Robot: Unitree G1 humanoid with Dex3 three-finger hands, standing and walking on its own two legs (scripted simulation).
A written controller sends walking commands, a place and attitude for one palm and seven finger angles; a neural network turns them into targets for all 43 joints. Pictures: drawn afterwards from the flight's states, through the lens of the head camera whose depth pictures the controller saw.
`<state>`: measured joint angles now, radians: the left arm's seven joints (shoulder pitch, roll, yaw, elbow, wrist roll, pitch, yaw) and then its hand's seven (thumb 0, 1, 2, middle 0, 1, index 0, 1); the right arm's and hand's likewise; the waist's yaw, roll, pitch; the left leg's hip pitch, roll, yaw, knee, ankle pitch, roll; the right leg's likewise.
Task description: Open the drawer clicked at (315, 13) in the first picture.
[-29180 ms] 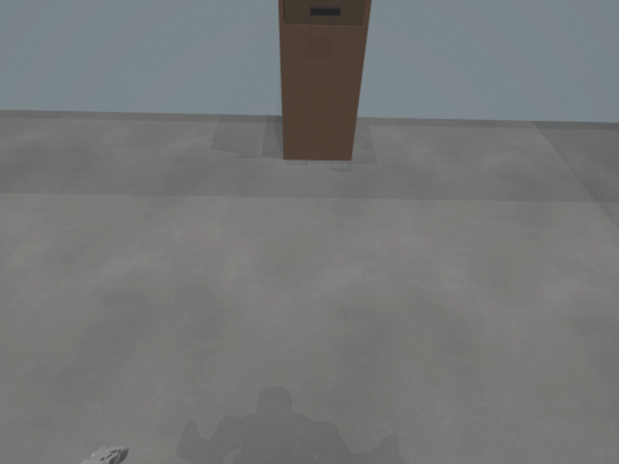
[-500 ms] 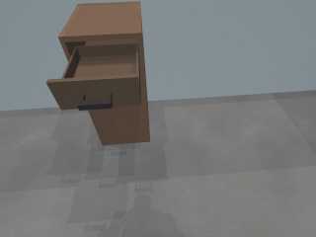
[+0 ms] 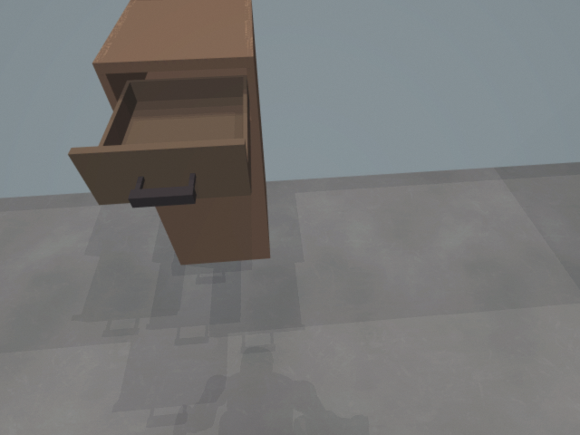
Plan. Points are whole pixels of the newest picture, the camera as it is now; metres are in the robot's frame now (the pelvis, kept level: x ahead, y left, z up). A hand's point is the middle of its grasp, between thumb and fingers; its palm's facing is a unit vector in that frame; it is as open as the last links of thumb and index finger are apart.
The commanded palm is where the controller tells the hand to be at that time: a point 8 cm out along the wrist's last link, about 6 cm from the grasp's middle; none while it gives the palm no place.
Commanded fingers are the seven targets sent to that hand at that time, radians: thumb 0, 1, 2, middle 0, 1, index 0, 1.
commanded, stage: look to check the result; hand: left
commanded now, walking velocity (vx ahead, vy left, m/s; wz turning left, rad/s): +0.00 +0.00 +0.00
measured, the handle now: (165, 188) +0.55 +0.28 -0.01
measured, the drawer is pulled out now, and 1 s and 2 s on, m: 0.30 0.30 0.30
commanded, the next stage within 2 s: stand and wait in 0.24 s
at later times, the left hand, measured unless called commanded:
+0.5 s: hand out of the picture +0.09 +0.23 -0.16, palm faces -0.01 -0.95 -0.32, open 7.4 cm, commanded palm none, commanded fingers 0.00 0.90 0.90 -0.20 -0.30 -0.20 -0.30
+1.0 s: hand out of the picture +0.09 +0.22 -0.16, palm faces -0.03 -0.94 -0.33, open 7.4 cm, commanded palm none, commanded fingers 0.00 0.90 0.90 -0.20 -0.30 -0.20 -0.30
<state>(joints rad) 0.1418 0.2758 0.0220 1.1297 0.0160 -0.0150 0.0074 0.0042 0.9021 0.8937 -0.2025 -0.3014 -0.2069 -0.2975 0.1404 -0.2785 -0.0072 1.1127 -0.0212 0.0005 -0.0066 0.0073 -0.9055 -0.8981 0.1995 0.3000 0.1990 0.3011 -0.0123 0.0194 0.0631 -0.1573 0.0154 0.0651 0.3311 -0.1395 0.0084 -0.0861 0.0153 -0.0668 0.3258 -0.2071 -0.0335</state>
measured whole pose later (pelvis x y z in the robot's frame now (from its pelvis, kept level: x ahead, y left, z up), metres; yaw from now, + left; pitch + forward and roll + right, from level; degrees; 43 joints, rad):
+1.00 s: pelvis +0.02 -0.01 +0.00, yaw -1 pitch -2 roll +0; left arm 0.13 0.30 0.02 1.13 0.01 -0.02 0.01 0.00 0.90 0.89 -0.20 -0.30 -0.21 -0.30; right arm 0.13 -0.30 0.00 1.12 -0.02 0.00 -0.01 0.01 -0.90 -0.90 0.20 0.30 0.20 0.30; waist -0.01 0.02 0.06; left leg -0.11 0.03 0.07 0.30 -0.16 -0.01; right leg -0.04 0.03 -0.06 0.28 -0.22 -0.05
